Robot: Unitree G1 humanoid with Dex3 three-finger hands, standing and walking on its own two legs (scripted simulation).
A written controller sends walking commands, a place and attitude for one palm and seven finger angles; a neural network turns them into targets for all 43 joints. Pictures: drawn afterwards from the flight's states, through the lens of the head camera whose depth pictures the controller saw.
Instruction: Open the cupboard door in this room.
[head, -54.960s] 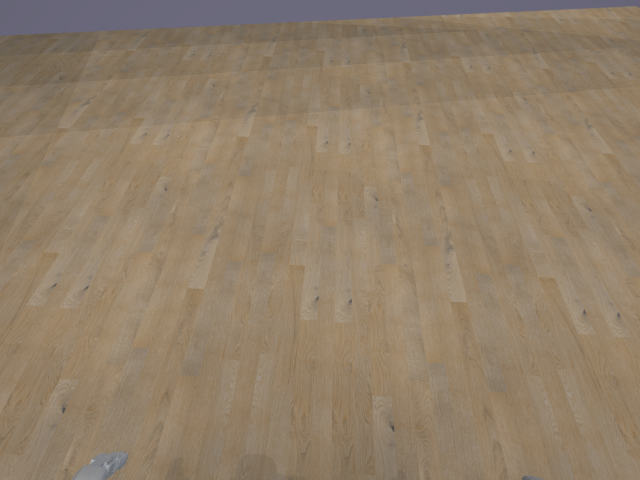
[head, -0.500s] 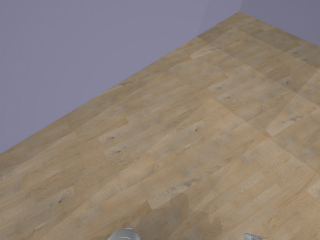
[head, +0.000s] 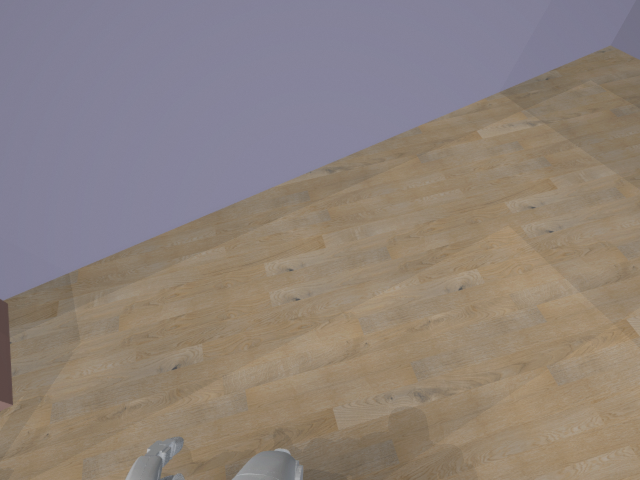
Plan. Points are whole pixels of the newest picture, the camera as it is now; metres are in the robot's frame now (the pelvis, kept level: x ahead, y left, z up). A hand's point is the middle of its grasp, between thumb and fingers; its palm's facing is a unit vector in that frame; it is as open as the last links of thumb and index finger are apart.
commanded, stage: turn to face it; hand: left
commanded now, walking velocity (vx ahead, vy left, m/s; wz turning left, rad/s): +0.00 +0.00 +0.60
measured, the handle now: out of the picture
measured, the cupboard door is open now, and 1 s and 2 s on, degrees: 45 45 45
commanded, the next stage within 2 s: take the last steps up to it in 1.88 s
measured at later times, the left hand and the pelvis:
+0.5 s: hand out of the picture +0.01 +0.26 -0.17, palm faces +0.33 -0.91 -0.25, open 7.4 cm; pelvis +0.01 +0.03 +0.01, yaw +18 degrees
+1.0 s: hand out of the picture +0.00 +0.19 -0.14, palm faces +0.57 -0.78 -0.25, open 7.3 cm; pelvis +0.04 -0.02 +0.01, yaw +37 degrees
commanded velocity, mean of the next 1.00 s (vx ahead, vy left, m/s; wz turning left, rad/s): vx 0.00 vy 0.00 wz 0.60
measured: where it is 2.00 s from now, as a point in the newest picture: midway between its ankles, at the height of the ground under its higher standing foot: outside the picture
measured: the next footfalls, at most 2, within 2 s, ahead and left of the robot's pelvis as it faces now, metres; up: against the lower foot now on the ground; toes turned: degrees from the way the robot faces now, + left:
left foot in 0.30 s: +0.02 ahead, +0.13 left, +0.00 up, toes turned +19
right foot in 0.76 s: +0.10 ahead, -0.10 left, +0.00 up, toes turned +24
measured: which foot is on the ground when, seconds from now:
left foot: up 0.00-0.28, down 0.30-0.76, up 0.78-1.00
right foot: down 0.00-0.30, up 0.32-0.74, down 0.76-1.00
